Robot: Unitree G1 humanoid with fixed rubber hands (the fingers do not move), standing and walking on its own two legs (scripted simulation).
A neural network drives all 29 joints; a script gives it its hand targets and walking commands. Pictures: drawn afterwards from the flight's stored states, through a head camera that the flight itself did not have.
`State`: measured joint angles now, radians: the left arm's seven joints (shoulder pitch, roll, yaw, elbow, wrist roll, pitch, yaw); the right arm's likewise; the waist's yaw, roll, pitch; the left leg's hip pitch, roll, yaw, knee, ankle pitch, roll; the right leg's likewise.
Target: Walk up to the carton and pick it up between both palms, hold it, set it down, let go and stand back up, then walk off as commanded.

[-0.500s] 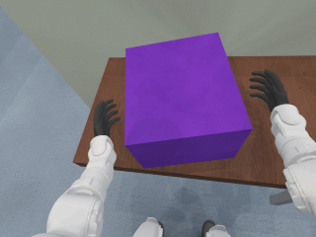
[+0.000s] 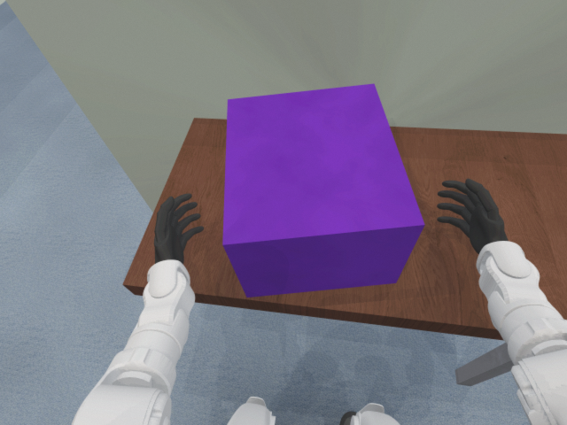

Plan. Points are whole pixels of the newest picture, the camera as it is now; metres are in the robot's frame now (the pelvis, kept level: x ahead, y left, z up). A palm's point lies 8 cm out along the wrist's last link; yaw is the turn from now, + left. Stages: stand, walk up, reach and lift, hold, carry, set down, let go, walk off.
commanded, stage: set down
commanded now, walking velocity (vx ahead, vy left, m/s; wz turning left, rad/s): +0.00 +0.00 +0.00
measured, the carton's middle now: (310, 190) +0.48 +0.06 +0.00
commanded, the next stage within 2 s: none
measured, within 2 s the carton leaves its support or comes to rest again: neither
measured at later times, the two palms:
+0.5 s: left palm (163, 278) +0.29 +0.25 +0.02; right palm (521, 285) +0.34 -0.23 +0.02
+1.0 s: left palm (162, 300) +0.26 +0.23 +0.03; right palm (560, 335) +0.27 -0.26 +0.03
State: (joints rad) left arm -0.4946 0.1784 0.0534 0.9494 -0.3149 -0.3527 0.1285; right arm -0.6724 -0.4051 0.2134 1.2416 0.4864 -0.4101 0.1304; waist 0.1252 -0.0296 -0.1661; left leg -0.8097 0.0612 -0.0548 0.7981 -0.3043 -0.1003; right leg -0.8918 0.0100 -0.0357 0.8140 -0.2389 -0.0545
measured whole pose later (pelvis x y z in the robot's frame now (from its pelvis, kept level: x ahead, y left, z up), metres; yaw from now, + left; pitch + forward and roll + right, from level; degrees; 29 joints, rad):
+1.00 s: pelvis +0.05 +0.03 +0.04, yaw -2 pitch +2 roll +0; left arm 0.14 0.07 0.00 0.42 -0.08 -0.19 0.20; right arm -0.05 -0.48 0.14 1.00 0.52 -0.50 0.32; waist 0.07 -0.01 -0.07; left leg -0.28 0.07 -0.01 0.55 -0.30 -0.06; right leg -0.35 0.02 0.00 0.53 -0.21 -0.02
